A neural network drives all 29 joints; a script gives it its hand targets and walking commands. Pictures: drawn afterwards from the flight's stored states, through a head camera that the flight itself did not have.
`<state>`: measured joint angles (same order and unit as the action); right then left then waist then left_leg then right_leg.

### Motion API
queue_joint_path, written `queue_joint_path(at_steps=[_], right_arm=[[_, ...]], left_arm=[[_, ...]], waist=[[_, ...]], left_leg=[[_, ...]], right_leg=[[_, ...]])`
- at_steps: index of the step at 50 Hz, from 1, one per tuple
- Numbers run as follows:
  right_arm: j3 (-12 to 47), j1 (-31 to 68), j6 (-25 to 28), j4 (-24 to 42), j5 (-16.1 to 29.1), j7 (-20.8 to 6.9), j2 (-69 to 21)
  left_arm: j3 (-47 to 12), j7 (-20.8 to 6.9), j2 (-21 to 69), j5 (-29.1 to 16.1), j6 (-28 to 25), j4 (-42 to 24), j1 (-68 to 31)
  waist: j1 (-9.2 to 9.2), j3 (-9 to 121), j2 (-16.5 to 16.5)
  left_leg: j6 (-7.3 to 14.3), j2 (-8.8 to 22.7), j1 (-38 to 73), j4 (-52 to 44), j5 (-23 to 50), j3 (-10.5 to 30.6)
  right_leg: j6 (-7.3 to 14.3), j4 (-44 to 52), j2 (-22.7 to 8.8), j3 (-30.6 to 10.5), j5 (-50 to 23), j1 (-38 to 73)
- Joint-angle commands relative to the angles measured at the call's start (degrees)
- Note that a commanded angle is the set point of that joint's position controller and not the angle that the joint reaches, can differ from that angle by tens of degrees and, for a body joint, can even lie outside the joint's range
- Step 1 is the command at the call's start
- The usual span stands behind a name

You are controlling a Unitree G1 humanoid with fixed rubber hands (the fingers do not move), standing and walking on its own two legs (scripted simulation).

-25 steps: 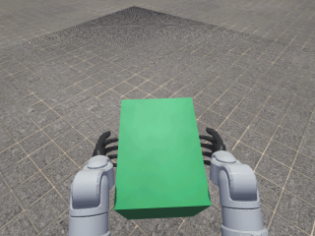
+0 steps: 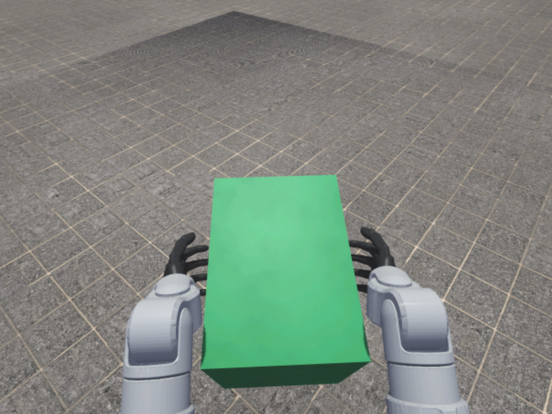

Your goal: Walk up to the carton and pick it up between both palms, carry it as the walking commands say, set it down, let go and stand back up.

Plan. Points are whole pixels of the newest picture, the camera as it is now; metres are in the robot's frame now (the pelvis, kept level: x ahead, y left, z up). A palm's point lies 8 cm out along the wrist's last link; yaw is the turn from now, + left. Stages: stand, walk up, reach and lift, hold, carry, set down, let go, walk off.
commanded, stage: carry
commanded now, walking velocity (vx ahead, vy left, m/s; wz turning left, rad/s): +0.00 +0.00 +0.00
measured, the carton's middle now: (278, 284) +0.33 +0.01 +0.01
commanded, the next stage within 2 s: hold in 0.58 s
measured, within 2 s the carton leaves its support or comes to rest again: neither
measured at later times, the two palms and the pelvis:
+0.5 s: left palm (178, 284) +0.28 +0.15 +0.09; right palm (379, 277) +0.29 -0.12 +0.09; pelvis +0.00 +0.00 +0.00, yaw +0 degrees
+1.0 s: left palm (178, 317) +0.25 +0.15 +0.06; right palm (379, 313) +0.26 -0.13 +0.05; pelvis -0.03 -0.02 +0.01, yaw +13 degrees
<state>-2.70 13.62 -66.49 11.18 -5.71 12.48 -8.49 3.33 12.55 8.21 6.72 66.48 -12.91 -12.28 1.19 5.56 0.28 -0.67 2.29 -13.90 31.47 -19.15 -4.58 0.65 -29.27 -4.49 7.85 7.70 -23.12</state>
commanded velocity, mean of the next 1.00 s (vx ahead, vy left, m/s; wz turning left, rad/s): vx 0.00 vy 0.00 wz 0.00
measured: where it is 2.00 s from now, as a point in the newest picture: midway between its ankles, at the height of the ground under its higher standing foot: outside the picture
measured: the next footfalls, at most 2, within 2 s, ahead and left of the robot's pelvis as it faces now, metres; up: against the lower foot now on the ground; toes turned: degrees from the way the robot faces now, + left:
none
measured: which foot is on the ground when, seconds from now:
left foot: down 0.00-1.00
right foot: down 0.00-1.00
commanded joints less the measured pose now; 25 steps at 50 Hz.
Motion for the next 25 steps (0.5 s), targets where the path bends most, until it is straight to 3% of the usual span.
queue_joint_path(at_steps=[1, 2, 3, 4, 5, 6, 7, 8, 9, 10, 11, 12, 13, 14, 16, 17, 18, 19, 20, 22, 23, 24, 25], right_arm=[[23.64, 18.79, 2.72, 1.93, 15.52, -11.81, -54.72], [26.91, 20.56, 2.36, 8.81, 18.23, -11.48, -57.85], [25.28, 18.59, 2.38, 6.5, 17.08, -11.27, -56.25], [23.91, 17.24, 2.45, 0.73, 15.07, -11.76, -54.85], [24.98, 18.66, 2.74, 3.98, 16.06, -11.65, -56.01], [24.6, 18.37, 2.9, 3.1, 15.66, -11.85, -55.42], [27.17, 19.3, 2.52, 8.41, 17.92, -11.52, -57.58], [24.22, 19.57, 2.74, 6.91, 17.36, -10.91, -55.32], [24.31, 17.62, 2.51, 4.75, 16.26, -11.06, -54.74], [23.5, 16.36, 2.74, 1.02, 14.93, -11.51, -54.75], [26.03, 18.36, 2.56, 6.55, 16.9, -11.4, -57.12], [25.2, 17.42, 2.42, 4.64, 16.36, -11.38, -55.64], [25.7, 18.81, 2.68, 6.54, 16.96, -11.4, -56.51], [24.16, 18.82, 2.88, 3.51, 15.81, -11.54, -55.01], [25.28, 16.47, 2.87, 2.64, 15.42, -11.79, -56.17], [23.31, 17.43, 3.45, 0.72, 14.45, -11.67, -54.03], [24.47, 19.25, 3.68, 4.88, 16.53, -11.53, -55.05], [25.44, 17.67, 3.27, 4.85, 16.42, -11.68, -55.9], [23.82, 18.91, 3.72, 3.37, 15.68, -11.68, -54.74], [24.93, 17.98, 3.16, 5.73, 16.68, -11.31, -55.46], [23.17, 16.66, 3.32, 1.34, 14.86, -11.59, -53.65], [25.39, 18.61, 3.41, 7.0, 17.14, -11.26, -55.55], [22.56, 16.26, 3.52, 1.52, 14.65, -11.37, -53.32]], left_arm=[[-23.33, -12.52, 52.05, -17.39, -2.96, -5.05, -23.16], [-26.85, -12.17, 55.29, -20.43, -2.6, -11.92, -25.14], [-25.25, -12.07, 53.28, -19.39, -2.56, -10.24, -23.72], [-23.61, -12.39, 51.77, -17.24, -2.87, -4.5, -22.32], [-25.37, -12.35, 53.3, -18.41, -3.03, -7.49, -23.44], [-24.44, -12.51, 53.02, -17.76, -3.06, -5.48, -22.66], [-27.16, -12.08, 54.96, -19.86, -2.82, -11.18, -23.66], [-24.21, -11.55, 52.8, -19.36, -3.01, -9.97, -23.64], [-24.27, -11.67, 52.35, -18.09, -2.78, -6.85, -20.82], [-23.91, -12.1, 51.98, -17.32, -3.05, -5.1, -22.2], [-26.99, -12.04, 54.56, -19.58, -2.77, -10.21, -23.6], [-25.69, -11.75, 53.33, -18.45, -2.76, -7.66, -22.24], [-26.22, -11.89, 54.22, -19.29, -2.92, -9.87, -23.42], [-24.46, -12.14, 52.61, -17.88, -3.04, -6.07, -22.8], [-25.83, -12.36, 53.42, -17.96, -3.27, -6.68, -22.49], [-23.64, -12.38, 51.74, -16.96, -3.68, -3.56, -21.91], [-24.55, -12.08, 52.53, -18.42, -4.0, -7.88, -23.36], [-26.19, -12.14, 53.51, -18.74, -3.62, -8.32, -23.08], [-24.28, -12.2, 52.63, -17.86, -4.09, -6.22, -23.55], [-25.71, -11.8, 53.46, -18.96, -3.42, -8.68, -22.52], [-23.72, -11.97, 51.73, -17.06, -3.58, -3.58, -20.81], [-25.74, -11.68, 53.1, -19.34, -3.73, -9.95, -22.88], [-23.64, -11.84, 51.14, -17.4, -3.85, -4.74, -21.68]], waist=[[0.61, 12.98, 1.34], [0.67, 12.12, 0.43], [0.63, 12.68, 0.37], [0.66, 13.86, -0.54], [0.66, 13.56, -0.89], [0.76, 13.37, -0.47], [0.72, 13.29, 0.14], [0.8, 13.31, -1.11], [0.91, 12.23, 0.12], [0.77, 11.84, -1.03], [0.77, 13.21, -1.1], [0.82, 13.11, -1.67], [0.84, 13.77, -1.14], [0.76, 13.97, -0.53], [0.7, 14.08, -0.82], [0.66, 14.11, -1.4], [0.77, 12.96, -1.57], [0.69, 13.18, -1.12], [0.68, 13.37, -0.59], [0.73, 13.08, -0.77], [0.76, 13.62, -0.27], [0.76, 13.49, -0.34], [0.84, 12.88, -0.55]], left_leg=[[2.29, 5.44, -1.05, -1.81, 4.33, 2.77], [2.58, 5.41, -1.0, -2.76, 4.4, 3.11], [2.76, 5.79, -1.0, -2.54, 5.92, 3.73], [2.74, 5.55, 0.03, -2.44, 8.14, 3.46], [2.61, 5.63, -0.32, -2.37, 9.0, 3.41], [2.66, 5.87, -0.76, -2.4, 9.09, 3.55], [2.65, 5.36, -0.94, -2.33, 6.89, 3.12], [2.67, 5.45, -1.0, -2.27, 6.94, 3.4], [2.79, 5.29, -1.14, -2.71, 5.9, 3.16], [2.71, 5.6, -1.41, -2.95, 6.9, 3.42], [3.12, 5.52, -0.43, -3.07, 8.19, 3.77], [2.98, 5.84, 0.01, -3.25, 9.88, 3.85], [2.81, 5.94, -0.23, -2.43, 10.89, 3.77], [3.12, 6.03, 0.06, -2.33, 10.98, 3.87], [2.91, 5.83, 0.05, -1.92, 11.26, 3.45], [2.97, 5.76, -0.02, -1.95, 12.02, 3.67], [2.86, 5.76, -1.25, -2.24, 11.06, 3.41], [3.1, 5.77, -0.65, -2.35, 9.29, 3.49], [2.89, 5.9, -0.69, -1.96, 9.97, 3.56], [2.78, 5.28, -1.01, -1.76, 7.4, 2.81], [3.03, 5.4, -0.47, -2.55, 7.75, 3.51], [3.03, 5.31, -1.26, -2.49, 7.7, 3.46], [3.13, 5.46, -1.27, -3.03, 6.82, 3.54]], right_leg=[[0.64, 7.94, -6.87, -6.25, 1.7, 9.67], [0.75, 7.76, -6.96, -6.19, 2.36, 8.91], [0.72, 7.25, -6.72, -5.79, 1.71, 9.25], [0.87, 6.4, -6.58, -5.84, -0.97, 9.76], [0.92, 5.68, -6.31, -5.29, -1.98, 10.05], [0.82, 5.52, -6.12, -4.92, -1.87, 10.22], [0.76, 6.53, -6.56, -5.83, -0.73, 10.44], [0.77, 6.56, -6.58, -5.66, 0.14, 10.32], [0.42, 7.03, -6.44, -5.64, 1.5, 9.58], [0.95, 6.63, -6.42, -5.68, 0.8, 9.18], [0.9, 5.81, -6.24, -5.44, -0.08, 9.82], [0.73, 5.22, -6.21, -5.1, -1.21, 9.35], [0.84, 5.24, -6.0, -5.14, -2.53, 10.42], [0.86, 4.85, -5.92, -4.92, -2.99, 10.7], [1.17, 4.77, -6.06, -4.87, -4.53, 10.86], [1.16, 4.3, -5.92, -4.58, -5.24, 11.32], [1.01, 4.32, -6.06, -4.59, -4.48, 11.15], [0.98, 5.05, -5.93, -4.74, -1.77, 10.63], [1.03, 5.28, -5.94, -4.97, -2.46, 10.73], [1.09, 5.82, -6.23, -5.55, -2.06, 11.14], [1.09, 5.51, -6.13, -5.34, -1.35, 10.71], [1.09, 5.43, -6.28, -5.52, -1.7, 11.24], [1.01, 5.92, -6.52, -5.67, -0.05, 10.52]])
